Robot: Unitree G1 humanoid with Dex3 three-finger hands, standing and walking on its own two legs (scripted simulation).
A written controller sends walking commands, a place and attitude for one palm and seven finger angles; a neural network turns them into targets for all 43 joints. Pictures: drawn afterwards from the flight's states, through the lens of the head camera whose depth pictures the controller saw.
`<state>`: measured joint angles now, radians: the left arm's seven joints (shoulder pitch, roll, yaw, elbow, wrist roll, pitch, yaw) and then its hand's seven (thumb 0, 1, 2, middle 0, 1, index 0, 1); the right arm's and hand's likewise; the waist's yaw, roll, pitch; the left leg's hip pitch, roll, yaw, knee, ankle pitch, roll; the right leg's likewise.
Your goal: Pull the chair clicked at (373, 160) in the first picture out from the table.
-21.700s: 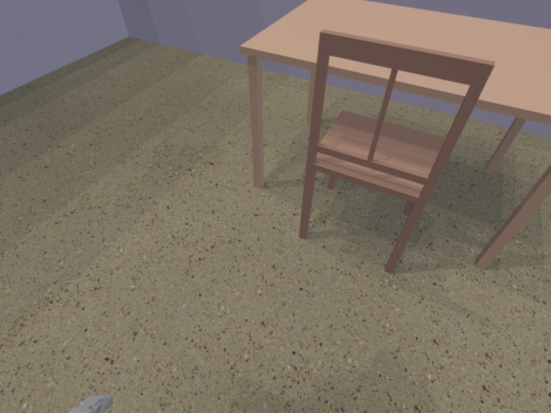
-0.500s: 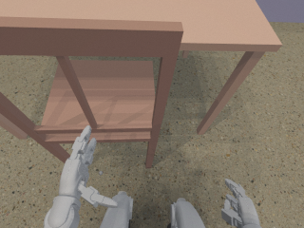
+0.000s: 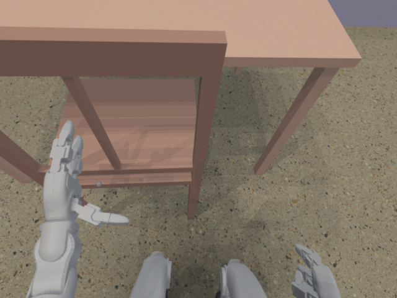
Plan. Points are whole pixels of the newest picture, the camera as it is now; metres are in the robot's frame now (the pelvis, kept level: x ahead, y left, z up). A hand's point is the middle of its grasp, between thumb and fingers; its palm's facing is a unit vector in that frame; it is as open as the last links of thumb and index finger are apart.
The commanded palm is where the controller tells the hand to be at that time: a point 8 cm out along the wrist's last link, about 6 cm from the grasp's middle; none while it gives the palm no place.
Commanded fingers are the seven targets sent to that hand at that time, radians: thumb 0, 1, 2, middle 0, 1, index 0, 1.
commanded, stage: push the fingers through the gap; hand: left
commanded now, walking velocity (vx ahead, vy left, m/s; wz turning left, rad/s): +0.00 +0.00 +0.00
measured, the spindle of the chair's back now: (99, 132) +0.42 +0.22 +0.05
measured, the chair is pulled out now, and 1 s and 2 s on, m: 0.00 0.00 0.00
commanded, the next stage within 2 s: hook a spindle and tug to test in 1.18 s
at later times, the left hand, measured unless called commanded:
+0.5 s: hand (108, 166) +0.35 +0.19 +0.03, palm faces +0.06 -1.00 -0.02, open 16.9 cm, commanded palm +0.34 +0.23 +0.03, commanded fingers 0.00 -0.50 0.30 -0.06 -0.08 -0.06 -0.08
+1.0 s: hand (113, 151) +0.39 +0.19 +0.03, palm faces +0.11 -0.99 -0.02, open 16.9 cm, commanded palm +0.36 +0.23 +0.03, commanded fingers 0.00 -0.50 0.30 -0.06 -0.08 -0.06 -0.08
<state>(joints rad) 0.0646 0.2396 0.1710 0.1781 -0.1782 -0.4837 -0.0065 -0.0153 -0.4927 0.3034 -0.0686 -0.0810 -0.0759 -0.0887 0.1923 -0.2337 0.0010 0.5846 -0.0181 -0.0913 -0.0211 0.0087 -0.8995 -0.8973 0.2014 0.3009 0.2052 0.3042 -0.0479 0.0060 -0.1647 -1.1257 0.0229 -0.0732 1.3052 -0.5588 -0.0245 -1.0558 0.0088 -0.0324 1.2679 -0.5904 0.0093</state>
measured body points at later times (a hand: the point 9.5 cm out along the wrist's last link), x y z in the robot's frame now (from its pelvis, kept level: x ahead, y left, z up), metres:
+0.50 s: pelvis +0.00 +0.01 +0.00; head +0.11 +0.02 +0.44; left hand +0.34 +0.24 +0.03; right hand +0.14 -0.25 -0.10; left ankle +0.03 +0.13 -0.62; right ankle +0.01 -0.13 -0.62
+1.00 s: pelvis -0.01 +0.01 +0.00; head +0.11 +0.03 +0.44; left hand +0.38 +0.24 +0.03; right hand +0.10 -0.25 -0.11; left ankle +0.03 +0.13 -0.62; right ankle +0.01 -0.13 -0.62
